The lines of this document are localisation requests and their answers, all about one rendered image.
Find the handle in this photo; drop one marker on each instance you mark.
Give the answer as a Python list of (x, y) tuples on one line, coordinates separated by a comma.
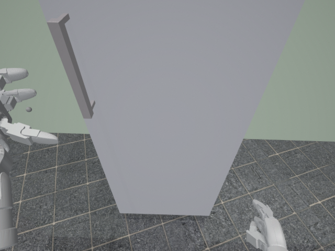
[(65, 50)]

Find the robot right hand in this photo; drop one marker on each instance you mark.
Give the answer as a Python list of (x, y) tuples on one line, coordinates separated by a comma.
[(271, 230)]

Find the fridge door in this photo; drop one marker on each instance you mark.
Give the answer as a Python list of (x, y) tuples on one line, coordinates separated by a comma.
[(176, 84)]

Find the robot left forearm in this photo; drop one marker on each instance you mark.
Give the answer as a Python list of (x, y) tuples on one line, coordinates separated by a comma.
[(8, 233)]

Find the robot left hand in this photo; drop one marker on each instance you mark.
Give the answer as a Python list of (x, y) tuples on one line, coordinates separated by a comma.
[(18, 131)]

